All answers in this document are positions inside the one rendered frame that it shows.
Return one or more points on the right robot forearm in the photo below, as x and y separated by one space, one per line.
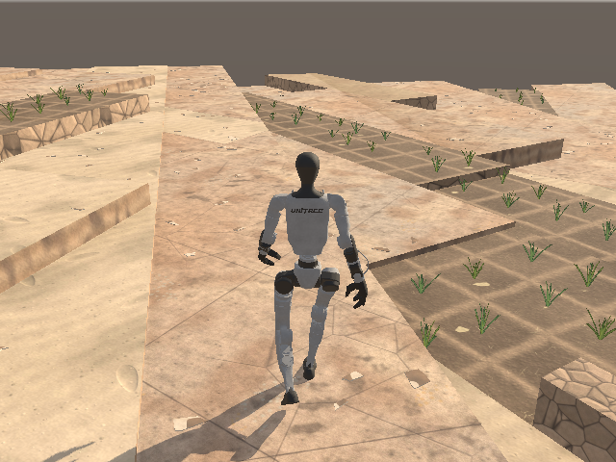
353 262

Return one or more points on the left robot hand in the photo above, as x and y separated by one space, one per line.
271 253

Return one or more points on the left robot forearm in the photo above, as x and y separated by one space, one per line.
263 248

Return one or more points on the robot right upper arm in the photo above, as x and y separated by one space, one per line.
338 204

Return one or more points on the right robot hand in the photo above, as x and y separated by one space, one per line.
362 294

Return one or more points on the left robot thigh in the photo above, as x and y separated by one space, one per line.
283 292

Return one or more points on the robot head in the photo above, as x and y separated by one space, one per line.
307 165

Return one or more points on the robot left upper arm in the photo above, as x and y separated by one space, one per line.
277 203

